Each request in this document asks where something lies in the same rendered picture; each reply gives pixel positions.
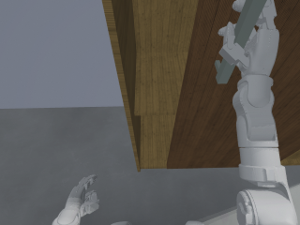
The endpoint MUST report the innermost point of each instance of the handle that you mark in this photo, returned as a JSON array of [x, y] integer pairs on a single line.
[[249, 15]]

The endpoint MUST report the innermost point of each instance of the wardrobe door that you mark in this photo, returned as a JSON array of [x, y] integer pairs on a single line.
[[204, 133], [295, 155]]

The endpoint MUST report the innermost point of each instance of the robot right forearm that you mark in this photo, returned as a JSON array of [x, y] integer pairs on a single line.
[[257, 135]]

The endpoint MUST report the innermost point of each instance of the right robot upper arm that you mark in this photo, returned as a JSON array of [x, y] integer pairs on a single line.
[[264, 207]]

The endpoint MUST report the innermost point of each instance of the robot left hand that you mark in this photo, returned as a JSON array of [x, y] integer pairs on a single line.
[[86, 203]]

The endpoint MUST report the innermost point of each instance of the robot left forearm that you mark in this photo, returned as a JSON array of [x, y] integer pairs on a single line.
[[68, 216]]

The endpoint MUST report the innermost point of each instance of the robot right hand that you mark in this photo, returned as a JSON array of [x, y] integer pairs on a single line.
[[261, 47]]

